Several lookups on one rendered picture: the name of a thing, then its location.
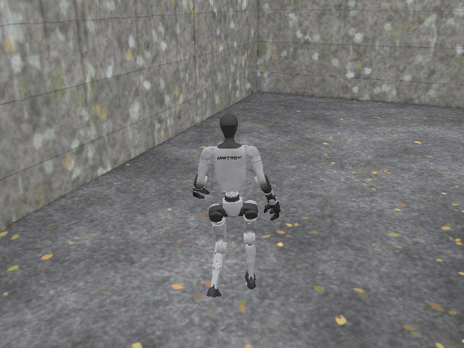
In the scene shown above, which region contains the robot torso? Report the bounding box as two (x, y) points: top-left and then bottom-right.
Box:
(213, 143), (247, 218)

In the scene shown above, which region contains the robot right upper arm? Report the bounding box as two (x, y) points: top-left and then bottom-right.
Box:
(244, 145), (267, 186)

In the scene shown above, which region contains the robot right foot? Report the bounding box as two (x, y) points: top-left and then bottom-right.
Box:
(245, 271), (256, 289)

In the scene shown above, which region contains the right robot hand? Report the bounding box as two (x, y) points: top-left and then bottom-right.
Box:
(264, 202), (281, 220)

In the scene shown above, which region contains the robot left upper arm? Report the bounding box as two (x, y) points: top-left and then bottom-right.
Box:
(196, 146), (215, 186)

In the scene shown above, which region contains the right robot forearm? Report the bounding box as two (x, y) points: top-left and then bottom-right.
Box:
(260, 174), (278, 205)

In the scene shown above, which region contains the left robot forearm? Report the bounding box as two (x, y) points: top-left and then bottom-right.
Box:
(193, 174), (203, 194)

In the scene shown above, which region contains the left robot hand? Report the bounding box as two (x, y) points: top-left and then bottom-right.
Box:
(193, 187), (209, 199)

